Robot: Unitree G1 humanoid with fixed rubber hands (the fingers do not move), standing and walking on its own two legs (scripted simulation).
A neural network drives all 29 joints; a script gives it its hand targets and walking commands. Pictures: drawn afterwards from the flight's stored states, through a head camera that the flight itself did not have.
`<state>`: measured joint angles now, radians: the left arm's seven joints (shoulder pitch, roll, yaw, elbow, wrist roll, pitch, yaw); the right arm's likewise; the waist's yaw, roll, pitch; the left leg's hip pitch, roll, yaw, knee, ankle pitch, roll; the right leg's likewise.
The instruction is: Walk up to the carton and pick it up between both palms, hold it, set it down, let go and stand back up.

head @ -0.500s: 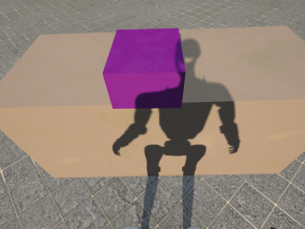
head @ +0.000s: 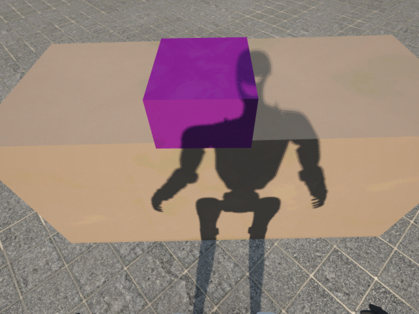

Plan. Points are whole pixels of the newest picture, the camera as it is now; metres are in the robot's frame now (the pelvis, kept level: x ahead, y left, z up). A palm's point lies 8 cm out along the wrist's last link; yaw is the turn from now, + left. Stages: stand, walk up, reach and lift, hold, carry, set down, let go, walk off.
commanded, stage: walk up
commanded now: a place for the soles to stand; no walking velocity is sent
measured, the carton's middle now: (203, 90) +0.70 +0.05 +0.04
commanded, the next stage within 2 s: none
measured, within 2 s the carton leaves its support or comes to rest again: neither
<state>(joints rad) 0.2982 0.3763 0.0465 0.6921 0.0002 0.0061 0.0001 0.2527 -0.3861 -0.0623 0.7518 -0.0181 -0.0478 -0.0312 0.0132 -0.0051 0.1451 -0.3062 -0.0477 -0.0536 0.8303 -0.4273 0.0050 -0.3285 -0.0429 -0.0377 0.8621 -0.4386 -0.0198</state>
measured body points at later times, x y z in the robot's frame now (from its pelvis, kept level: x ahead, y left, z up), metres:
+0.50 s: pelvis +0.09 +0.08 +0.01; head +0.11 +0.10 +0.46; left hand +0.18 +0.39 -0.10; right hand +0.14 -0.23 -0.08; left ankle +0.10 +0.16 -0.70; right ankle +0.09 -0.07 -0.63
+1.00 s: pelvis +0.18 +0.02 +0.02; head +0.21 -0.01 +0.47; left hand +0.27 +0.34 -0.05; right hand +0.25 -0.28 -0.11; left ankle +0.15 +0.18 -0.62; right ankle +0.23 -0.07 -0.70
